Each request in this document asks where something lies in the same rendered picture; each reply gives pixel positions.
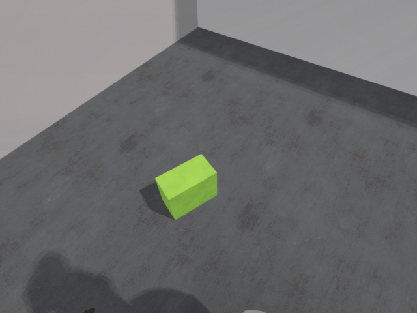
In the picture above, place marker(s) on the carton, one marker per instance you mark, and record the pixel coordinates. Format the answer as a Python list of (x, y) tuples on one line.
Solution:
[(187, 186)]

